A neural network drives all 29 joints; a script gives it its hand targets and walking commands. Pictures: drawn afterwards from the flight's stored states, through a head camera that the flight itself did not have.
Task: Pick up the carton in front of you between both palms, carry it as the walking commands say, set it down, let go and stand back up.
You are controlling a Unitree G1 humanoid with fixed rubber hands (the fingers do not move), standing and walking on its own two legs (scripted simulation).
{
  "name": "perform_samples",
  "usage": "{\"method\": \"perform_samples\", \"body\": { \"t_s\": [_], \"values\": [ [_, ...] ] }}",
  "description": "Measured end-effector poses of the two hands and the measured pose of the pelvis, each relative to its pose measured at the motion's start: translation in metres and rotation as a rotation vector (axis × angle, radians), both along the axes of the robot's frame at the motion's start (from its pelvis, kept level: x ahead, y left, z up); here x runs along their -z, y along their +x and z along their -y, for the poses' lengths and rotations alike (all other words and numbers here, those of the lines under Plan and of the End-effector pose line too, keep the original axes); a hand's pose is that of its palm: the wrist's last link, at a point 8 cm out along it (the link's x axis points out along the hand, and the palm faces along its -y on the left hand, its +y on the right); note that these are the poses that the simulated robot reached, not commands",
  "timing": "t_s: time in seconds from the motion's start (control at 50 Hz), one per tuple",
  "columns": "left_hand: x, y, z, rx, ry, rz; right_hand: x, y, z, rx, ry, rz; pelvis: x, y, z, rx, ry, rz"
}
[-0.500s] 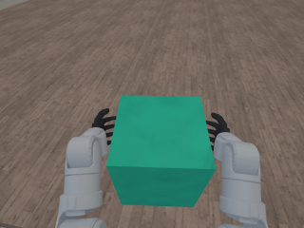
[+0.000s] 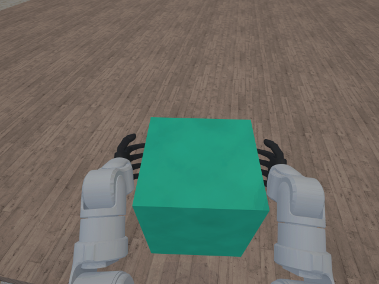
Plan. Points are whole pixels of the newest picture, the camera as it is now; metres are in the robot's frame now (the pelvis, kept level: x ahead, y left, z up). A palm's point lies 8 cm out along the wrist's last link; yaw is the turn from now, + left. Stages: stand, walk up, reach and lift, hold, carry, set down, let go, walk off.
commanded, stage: carry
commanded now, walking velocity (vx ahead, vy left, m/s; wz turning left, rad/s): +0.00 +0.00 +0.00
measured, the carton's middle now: (198, 190) +0.33 +0.00 +0.05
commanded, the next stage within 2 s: none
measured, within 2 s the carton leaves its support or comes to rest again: neither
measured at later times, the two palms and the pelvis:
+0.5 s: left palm (122, 151) +0.34 +0.15 +0.15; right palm (275, 155) +0.34 -0.15 +0.15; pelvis +0.02 +0.00 +0.00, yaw -1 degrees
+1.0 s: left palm (156, 92) +0.58 +0.12 +0.14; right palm (267, 93) +0.58 -0.18 +0.15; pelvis +0.23 -0.03 +0.00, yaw +2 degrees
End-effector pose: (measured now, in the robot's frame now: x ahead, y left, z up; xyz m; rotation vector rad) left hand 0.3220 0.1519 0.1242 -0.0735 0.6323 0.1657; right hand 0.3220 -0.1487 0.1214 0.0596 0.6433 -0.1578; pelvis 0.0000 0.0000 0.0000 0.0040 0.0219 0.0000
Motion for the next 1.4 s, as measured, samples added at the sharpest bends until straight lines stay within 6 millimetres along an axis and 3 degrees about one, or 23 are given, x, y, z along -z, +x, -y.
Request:
{"method": "perform_samples", "body": {
  "t_s": [0.3, 0.44, 0.6, 0.76, 0.86, 0.96, 1.04, 1.1, 1.16, 1.22, 1.32, 1.4],
  "values": [
    [0.000, 0.000, 0.000, 0.001, 0.002, -0.004, 0.001, 0.000, 0.000, 0.002, 0.002, -0.004, 0.000, 0.001, 0.000, 0.000, 0.000, 0.001],
    [-0.011, 0.008, -0.001, -0.002, -0.001, 0.039, -0.013, 0.009, 0.000, 0.001, 0.002, 0.040, 0.000, 0.008, -0.001, 0.006, 0.001, -0.012],
    [-0.044, 0.053, -0.013, 0.018, -0.016, 0.136, -0.053, 0.052, -0.013, 0.002, -0.023, 0.136, 0.004, 0.043, -0.013, 0.013, -0.001, -0.035],
    [-0.035, 0.118, -0.003, 0.052, -0.014, 0.004, -0.029, 0.098, -0.004, 0.036, -0.003, 0.004, -0.002, 0.092, -0.018, -0.013, -0.018, -0.060],
    [-0.030, 0.170, 0.016, 0.042, -0.066, 0.034, -0.030, 0.147, 0.015, 0.065, 0.001, 0.035, -0.003, 0.133, -0.004, -0.022, -0.021, -0.065],
    [-0.022, 0.231, 0.032, 0.024, -0.056, 0.053, -0.030, 0.220, 0.031, 0.057, 0.021, 0.052, -0.002, 0.199, 0.019, -0.023, -0.043, -0.077],
    [-0.022, 0.271, 0.028, -0.074, -0.017, 0.051, -0.025, 0.292, 0.028, -0.038, 0.049, 0.050, -0.005, 0.250, 0.045, -0.027, -0.041, -0.052],
    [-0.028, 0.289, 0.021, -0.148, -0.003, 0.024, -0.030, 0.330, 0.018, -0.092, 0.074, 0.024, -0.026, 0.278, 0.056, -0.016, -0.038, -0.045],
    [-0.046, 0.311, 0.017, -0.187, -0.022, 0.008, -0.045, 0.358, 0.014, -0.096, 0.102, 0.003, -0.052, 0.309, 0.064, -0.020, -0.031, -0.040],
    [-0.077, 0.346, 0.020, -0.185, -0.040, 0.050, -0.075, 0.389, 0.017, -0.094, 0.089, 0.046, -0.074, 0.342, 0.071, -0.022, -0.006, -0.042],
    [-0.141, 0.425, 0.033, -0.114, -0.021, 0.164, -0.134, 0.449, 0.033, -0.066, 0.060, 0.167, -0.095, 0.404, 0.070, -0.017, 0.016, -0.052],
    [-0.170, 0.492, 0.047, -0.041, 0.018, 0.164, -0.157, 0.499, 0.046, -0.032, 0.015, 0.169, -0.099, 0.465, 0.061, -0.002, 0.016, -0.060]
  ]
}}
